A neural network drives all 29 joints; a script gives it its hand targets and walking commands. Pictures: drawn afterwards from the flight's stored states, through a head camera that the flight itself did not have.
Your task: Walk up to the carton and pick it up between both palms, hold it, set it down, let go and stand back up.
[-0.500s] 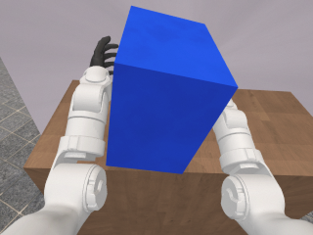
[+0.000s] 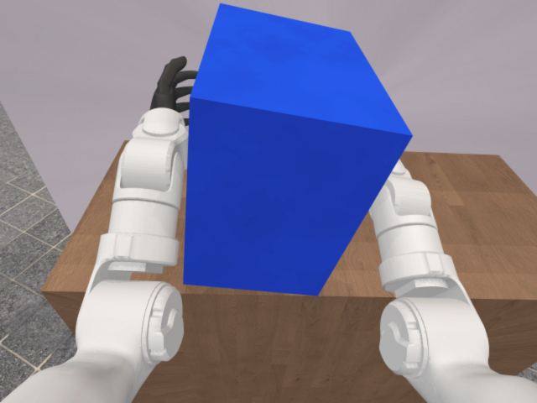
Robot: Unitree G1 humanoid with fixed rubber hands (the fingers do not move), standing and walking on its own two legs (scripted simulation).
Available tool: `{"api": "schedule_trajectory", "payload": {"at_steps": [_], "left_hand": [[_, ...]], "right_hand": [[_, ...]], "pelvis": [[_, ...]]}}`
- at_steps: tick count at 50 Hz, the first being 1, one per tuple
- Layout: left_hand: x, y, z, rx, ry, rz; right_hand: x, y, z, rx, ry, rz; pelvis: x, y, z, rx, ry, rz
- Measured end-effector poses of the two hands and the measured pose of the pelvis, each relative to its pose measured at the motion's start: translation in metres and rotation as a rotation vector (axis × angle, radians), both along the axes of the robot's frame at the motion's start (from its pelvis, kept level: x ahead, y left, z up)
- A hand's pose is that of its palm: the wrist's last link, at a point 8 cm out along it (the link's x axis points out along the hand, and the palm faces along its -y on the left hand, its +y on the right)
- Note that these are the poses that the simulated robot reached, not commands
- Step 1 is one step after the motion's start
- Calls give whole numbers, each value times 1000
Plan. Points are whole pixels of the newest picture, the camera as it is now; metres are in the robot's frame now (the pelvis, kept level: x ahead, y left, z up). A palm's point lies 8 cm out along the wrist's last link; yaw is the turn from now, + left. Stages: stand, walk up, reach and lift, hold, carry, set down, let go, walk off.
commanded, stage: reach and lift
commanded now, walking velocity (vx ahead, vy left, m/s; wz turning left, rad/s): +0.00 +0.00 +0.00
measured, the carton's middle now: (270, 152) +0.41 +0.01 +0.21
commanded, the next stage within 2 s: hold in 0.52 s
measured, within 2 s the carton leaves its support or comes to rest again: neither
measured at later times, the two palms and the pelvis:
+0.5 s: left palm (164, 111) +0.41 +0.14 +0.27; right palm (375, 142) +0.41 -0.14 +0.23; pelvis +0.00 +0.00 +0.00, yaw +0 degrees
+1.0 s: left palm (157, 102) +0.39 +0.14 +0.29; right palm (380, 131) +0.40 -0.13 +0.26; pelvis +0.00 +0.00 +0.00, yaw +0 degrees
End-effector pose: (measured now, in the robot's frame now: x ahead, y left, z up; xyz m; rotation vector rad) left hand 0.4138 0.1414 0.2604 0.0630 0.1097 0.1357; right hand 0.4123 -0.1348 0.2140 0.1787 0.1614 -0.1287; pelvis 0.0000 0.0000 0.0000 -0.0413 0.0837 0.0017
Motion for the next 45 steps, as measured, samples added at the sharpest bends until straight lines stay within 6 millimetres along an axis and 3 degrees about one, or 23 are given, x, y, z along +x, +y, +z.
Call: {"api": "schedule_trajectory", "payload": {"at_steps": [45], "left_hand": [[-17,2,28,3,-11,20]], "right_hand": [[-8,0,39,16,-4,24]], "pelvis": [[1,-1,0,1,2,1]]}}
